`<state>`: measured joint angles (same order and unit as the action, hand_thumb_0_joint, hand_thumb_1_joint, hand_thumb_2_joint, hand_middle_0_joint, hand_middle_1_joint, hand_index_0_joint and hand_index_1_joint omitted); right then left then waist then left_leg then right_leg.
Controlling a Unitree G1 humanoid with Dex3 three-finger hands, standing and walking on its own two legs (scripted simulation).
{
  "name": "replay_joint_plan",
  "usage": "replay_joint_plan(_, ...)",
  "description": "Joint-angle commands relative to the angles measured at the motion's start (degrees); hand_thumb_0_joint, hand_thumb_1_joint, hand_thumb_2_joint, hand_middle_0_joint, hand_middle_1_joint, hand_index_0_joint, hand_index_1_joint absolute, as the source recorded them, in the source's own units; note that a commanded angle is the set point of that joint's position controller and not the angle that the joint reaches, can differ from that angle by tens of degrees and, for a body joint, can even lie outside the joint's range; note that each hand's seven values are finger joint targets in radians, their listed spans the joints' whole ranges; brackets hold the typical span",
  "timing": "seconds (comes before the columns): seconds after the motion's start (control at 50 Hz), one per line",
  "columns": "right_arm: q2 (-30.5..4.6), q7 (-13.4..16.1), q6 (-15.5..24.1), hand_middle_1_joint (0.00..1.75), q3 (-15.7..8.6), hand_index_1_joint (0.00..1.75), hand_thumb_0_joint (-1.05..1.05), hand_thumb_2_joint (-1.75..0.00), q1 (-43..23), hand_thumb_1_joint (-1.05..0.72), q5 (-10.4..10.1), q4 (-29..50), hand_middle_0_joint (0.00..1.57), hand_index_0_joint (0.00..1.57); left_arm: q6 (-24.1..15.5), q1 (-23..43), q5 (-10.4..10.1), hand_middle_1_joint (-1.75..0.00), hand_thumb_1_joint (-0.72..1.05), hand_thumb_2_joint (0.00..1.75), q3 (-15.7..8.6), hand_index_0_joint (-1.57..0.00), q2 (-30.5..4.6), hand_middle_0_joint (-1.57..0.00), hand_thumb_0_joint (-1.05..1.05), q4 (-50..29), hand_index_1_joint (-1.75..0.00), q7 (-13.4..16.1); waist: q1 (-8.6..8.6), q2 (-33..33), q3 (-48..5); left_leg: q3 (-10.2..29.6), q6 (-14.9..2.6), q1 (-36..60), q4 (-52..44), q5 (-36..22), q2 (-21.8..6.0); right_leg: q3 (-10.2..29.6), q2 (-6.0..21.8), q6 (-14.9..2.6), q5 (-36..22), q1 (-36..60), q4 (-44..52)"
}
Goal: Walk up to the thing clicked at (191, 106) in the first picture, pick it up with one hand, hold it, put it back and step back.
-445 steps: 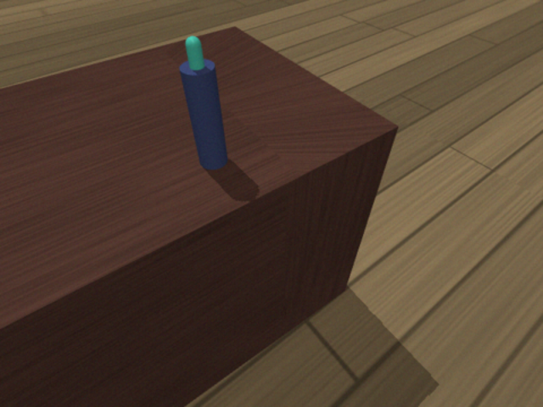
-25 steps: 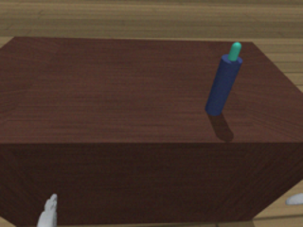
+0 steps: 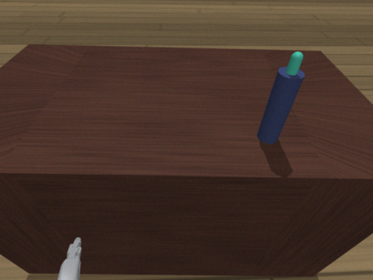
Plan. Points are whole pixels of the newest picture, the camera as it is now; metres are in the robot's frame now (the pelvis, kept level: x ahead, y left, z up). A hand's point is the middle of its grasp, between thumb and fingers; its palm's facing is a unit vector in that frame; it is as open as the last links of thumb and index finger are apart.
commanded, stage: go down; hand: right
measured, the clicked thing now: (280, 100) +0.50 -0.21 +0.15
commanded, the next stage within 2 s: none
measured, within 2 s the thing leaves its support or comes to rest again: neither
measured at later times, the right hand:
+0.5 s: hand out of the picture +0.35 -0.37 +0.20, palm faces +0.20 +0.98 -0.05, open 17.7 cm
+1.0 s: hand out of the picture +0.38 -0.39 +0.20, palm faces +0.19 +0.98 +0.01, open 17.7 cm
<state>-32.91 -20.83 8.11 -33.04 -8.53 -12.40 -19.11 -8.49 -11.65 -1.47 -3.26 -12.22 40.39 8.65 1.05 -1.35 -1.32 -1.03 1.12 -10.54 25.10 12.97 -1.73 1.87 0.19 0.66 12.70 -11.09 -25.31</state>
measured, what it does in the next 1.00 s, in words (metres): stands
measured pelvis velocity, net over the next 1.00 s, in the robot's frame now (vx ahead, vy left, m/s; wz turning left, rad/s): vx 0.02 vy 0.00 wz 0.01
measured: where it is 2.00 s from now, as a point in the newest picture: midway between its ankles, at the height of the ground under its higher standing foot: outside the picture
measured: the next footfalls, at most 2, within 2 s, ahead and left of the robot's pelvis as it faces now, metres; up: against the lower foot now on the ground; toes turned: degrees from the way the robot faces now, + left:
none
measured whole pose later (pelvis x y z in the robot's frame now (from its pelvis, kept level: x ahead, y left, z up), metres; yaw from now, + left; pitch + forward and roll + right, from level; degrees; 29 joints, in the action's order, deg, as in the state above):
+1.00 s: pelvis +0.02 +0.00 -0.01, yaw +1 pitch +6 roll +1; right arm -50.5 -35.1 -4.3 -36.0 -36.1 -12.7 -55.5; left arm -12.3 -13.8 -1.0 3.1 -14.9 38.0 12.6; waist -1.8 -0.7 -5.0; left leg -0.9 1.2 -19.6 28.2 14.8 -0.6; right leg 1.9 1.3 0.5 16.6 -21.7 -32.0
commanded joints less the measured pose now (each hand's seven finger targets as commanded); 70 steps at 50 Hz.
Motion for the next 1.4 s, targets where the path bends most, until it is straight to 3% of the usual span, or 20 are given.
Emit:
replay_joint_plan(0.0,-24.12,-2.78,1.46,0.05,-7.0,0.05,0.0,-0.04,-22.99,0.58,-2.24,5.49,0.04,0.04,-4.26,5.39,0.27,-0.04,-0.55,0.05,-1.57,-0.05,-9.41,-0.05,0.0,-9.2,-0.05,1.52,-0.43,-3.87,-10.04,-1.37,-1.16,0.22,-2.92,-9.84,1.49,-1.02,-1.22,-1.54,-8.47,3.5,2.95)
replay_joint_plan(0.12,-27.12,-6.72,-1.0,0.05,-5.61,0.05,0.0,-0.03,-30.32,0.61,-2.4,-2.92,0.04,0.04,-5.68,6.4,0.49,-0.05,-0.56,0.05,1.89,-0.04,-7.9,-0.05,0.0,-8.96,-0.05,1.99,-0.28,-6.33,-10.73,-1.23,-1.76,-0.92,-2.68,-6.47,1.95,-0.93,-0.7,-1.29,-5.58,0.87,2.96)
replay_joint_plan(0.16,-28.45,-7.53,-1.89,0.05,-5.71,0.05,0.0,-0.04,-31.73,0.59,-2.49,-5.33,0.04,0.04,-6.1,5.32,0.7,-0.05,-0.57,0.05,-0.06,-0.04,-10.67,-0.05,0.0,-9.34,-0.05,2.48,-0.93,-5.3,-11.08,-1.24,-1.74,-1.28,-2.46,-6.91,2.07,-0.89,-0.69,-1.35,-5.79,0.53,2.74)
replay_joint_plan(0.36,-34.29,-10.53,-4.55,0.05,-6.13,0.05,0.0,-0.04,-39.82,0.59,-2.34,-14.29,0.04,0.05,-7.35,1.95,0.87,-0.05,-0.58,0.07,3.65,-0.04,-8.64,-0.05,0.0,-8.01,-0.06,3.64,-0.95,-8.24,-13.79,-0.82,-2.01,-2.87,-1.24,-9.01,2.01,-1.09,-0.6,-1.2,-8.13,-0.24,0.56)
replay_joint_plan(0.48,-37.56,-11.77,-5.74,0.05,-6.99,0.05,0.0,-0.03,-43.81,0.59,-2.56,-16.55,0.04,0.05,-7.93,2.86,0.98,-0.05,-0.57,0.07,2.64,-0.04,-11.28,-0.05,0.0,-10.73,-0.06,4.27,-1.72,-7.11,-16.58,-0.82,-1.87,-2.61,-0.8,-10.45,2.13,-0.96,-0.67,-1.44,-9.21,-0.73,-0.74)
replay_joint_plan(0.5,-36.99,-11.98,-5.92,0.05,-6.47,0.05,0.0,-0.04,-43.97,0.58,-2.4,-17.29,0.04,0.05,-8.02,3.8,0.94,-0.05,-0.58,0.07,4.56,-0.04,-9.7,-0.05,0.0,-11.01,-0.06,4.07,-1.23,-6.82,-16.27,-0.88,-1.85,-2.33,-0.53,-10.54,2.17,-0.97,-0.67,-1.47,-9.54,-1.13,-0.9)
replay_joint_plan(0.66,-37.98,-13.51,-7.87,0.05,-5.89,0.05,0.0,-0.05,-45.59,0.6,-2.58,-22.2,0.04,0.05,-7.48,0.73,0.68,-0.05,-0.58,0.07,2.08,-0.04,-11.97,-0.05,0.0,-10.9,-0.06,4.76,-2.78,-6.87,-18.6,-1.48,-2.09,-5.1,0.76,-13.8,2.71,-0.26,0.14,-1.01,-16.32,1.87,-2.8)
replay_joint_plan(0.76,-39.23,-14.08,-8.27,0.05,-6.3,0.05,0.0,-0.05,-46.42,0.59,-2.47,-22.78,0.04,0.05,-7.13,2.31,0.59,-0.05,-0.57,0.07,4.66,-0.04,-9.91,-0.05,0.0,-11.25,-0.06,4.22,-2.08,-7.31,-17.05,-1.0,-1.97,-4.07,0.24,-11.59,2.3,-0.72,-0.52,-1.44,-11.45,-1.71,-2.49)
replay_joint_plan(0.78,-40.44,-14.0,-8.11,0.05,-7.03,0.05,0.0,-0.05,-47.08,0.59,-2.47,-21.49,0.04,0.05,-7.36,2.59,0.59,-0.05,-0.58,0.07,2.88,-0.04,-11.62,-0.05,0.0,-12.28,-0.06,4.49,-2.11,-6.89,-19.29,-0.86,-1.91,-3.34,0.6,-12.99,2.23,-0.75,-0.58,-1.46,-12.7,-0.96,-2.83)
replay_joint_plan(0.86,-39.23,-14.44,-8.77,0.05,-5.14,0.05,0.0,-0.04,-48.18,0.59,-2.36,-21.98,0.04,0.05,-6.51,-1.54,0.52,-0.05,-0.57,0.07,3.43,-0.04,-10.54,-0.05,0.0,-7.26,-0.06,4.52,-2.65,-9.93,-18.05,-1.02,-2.21,-5.76,0.84,-11.92,2.61,-0.55,-0.18,-1.2,-13.04,0.3,-2.73)
replay_joint_plan(0.9,-41.36,-14.19,-8.79,0.05,-6.91,0.05,0.0,-0.04,-47.18,0.6,-2.19,-24.28,0.04,0.05,-7.23,3.11,0.64,-0.05,-0.57,0.07,1.58,-0.04,-13.63,-0.05,0.0,-12.94,-0.06,4.98,-3.11,-6.74,-19.78,-1.17,-2.06,-5.07,1.16,-14.3,2.62,-0.23,-0.01,-1.27,-16.49,0.45,-3.96)
replay_joint_plan(0.92,-41.48,-14.2,-8.61,0.05,-6.01,0.05,0.0,-0.05,-49.9,0.59,-1.78,-20.98,0.04,0.05,-6.62,0.87,0.88,-0.05,-0.57,0.07,2.1,-0.04,-12.4,-0.05,0.0,-7.35,-0.05,4.8,-1.81,-11.15,-20.44,-0.9,-2.25,-5.35,1.5,-14.24,2.37,-0.43,-0.27,-1.11,-17.05,1.05,-3.93)
replay_joint_plan(0.98,-41.88,-14.23,-8.36,0.05,-6.23,0.05,0.0,-0.05,-48.67,0.59,-1.61,-24.02,0.04,0.05,-6.96,2.71,0.75,-0.05,-0.57,0.07,1.24,-0.04,-13.62,-0.05,0.0,-11.07,-0.05,4.85,-3.31,-8.14,-18.83,-0.98,-2.17,-5.77,1.63,-14.73,2.51,-0.43,-0.03,-1.28,-17.09,0.11,-4.62)
replay_joint_plan(1.06,-42.02,-14.81,-8.2,0.05,-6.61,0.05,0.0,-0.05,-48.24,0.6,-1.78,-26.49,0.04,0.05,-6.64,2.36,0.56,-0.05,-0.57,0.06,5.01,-0.04,-9.94,-0.05,0.0,-10.7,-0.05,4.53,-2.92,-6.45,-18.59,-0.81,-1.88,-5.08,1.75,-14.25,2.35,-0.72,-0.43,-1.72,-14.68,-2.05,-4.84)
replay_joint_plan(1.14,-44.46,-14.95,-8.1,0.05,-6.42,0.05,0.0,-0.05,-53.11,0.59,-1.12,-24.57,0.04,0.05,-6.36,0.64,0.88,-0.05,-0.57,0.06,2.83,-0.04,-12.25,-0.05,0.0,-9.65,-0.05,4.88,-3.46,-9.59,-21.89,-0.48,-2.04,-6.19,2.21,-15.62,2.32,-0.54,-0.38,-1.45,-18.01,0.41,-5.64)
replay_joint_plan(1.16,-44.38,-14.79,-8.71,0.05,-7.29,0.05,0.0,-0.05,-48.56,0.59,-1.13,-29.45,0.04,0.05,-6.68,3.58,0.75,-0.05,-0.57,0.07,1.35,-0.04,-14.38,-0.05,0.0,-13.24,-0.05,5.1,-3.51,-5.76,-19.71,-1.02,-1.98,-6.05,2.4,-15.63,2.63,-0.23,-0.1,-1.47,-18.33,-0.69,-5.7)
replay_joint_plan(1.18,-43.16,-14.87,-8.78,0.05,-5.52,0.05,0.0,-0.04,-50.02,0.6,-0.92,-27.69,0.04,0.05,-6.13,0.06,0.93,-0.05,-0.56,0.07,1.93,-0.04,-12.91,-0.05,0.0,-7.49,-0.05,4.82,-3.31,-8.59,-18.69,-0.75,-2.16,-6.87,2.4,-14.78,2.53,-0.44,-0.23,-1.35,-17.1,-1.41,-5.35)
replay_joint_plan(1.22,-44.23,-14.59,-7.89,0.05,-6.57,0.05,0.0,-0.04,-51.8,0.61,-0.56,-28.15,0.04,0.05,-6.82,5.34,0.86,-0.05,-0.56,0.06,3.08,-0.04,-12.58,-0.05,0.0,-14.15,-0.05,4.66,-3.48,-7.06,-18.88,-0.99,-2.21,-6.73,2.28,-13.06,2.61,-0.31,0.02,-1.48,-14.69,-2.73,-5.39)
replay_joint_plan(1.3,-43.3,-15.17,-7.44,0.05,-5.58,0.05,0.0,-0.04,-51.95,0.61,-0.87,-29.67,0.04,0.05,-6.67,2.83,0.71,-0.05,-0.55,0.05,5.32,-0.05,-10.57,-0.05,0.0,-13.8,-0.05,4.43,-4.05,-6.67,-19.99,-0.85,-2.03,-6.33,2.76,-13.45,2.59,-0.5,-0.04,-1.63,-13.89,-2.69,-5.78)
replay_joint_plan(1.38,-45.11,-15.04,-7.68,0.05,-5.41,0.05,0.0,-0.04,-53.24,0.59,-0.27,-29.56,0.04,0.05,-6.22,-0.95,0.95,-0.05,-0.55,0.06,4.09,-0.05,-11.27,-0.05,0.0,-10.1,-0.05,4.48,-4.0,-10.48,-20.22,-0.45,-2.18,-7.92,2.89,-13.32,2.39,-0.77,-0.3,-1.41,-14.65,-1.57,-6.34)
